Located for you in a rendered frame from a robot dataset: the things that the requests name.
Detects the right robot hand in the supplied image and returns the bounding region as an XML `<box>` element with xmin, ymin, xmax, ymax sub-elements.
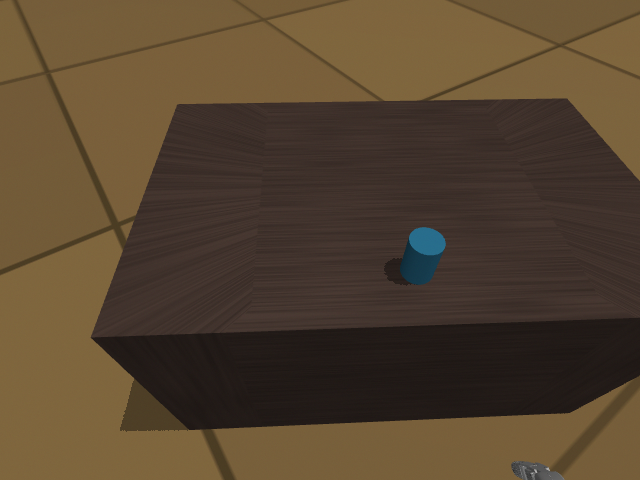
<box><xmin>511</xmin><ymin>461</ymin><xmax>565</xmax><ymax>480</ymax></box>

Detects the can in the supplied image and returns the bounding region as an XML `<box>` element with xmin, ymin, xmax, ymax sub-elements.
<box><xmin>400</xmin><ymin>227</ymin><xmax>446</xmax><ymax>285</ymax></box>

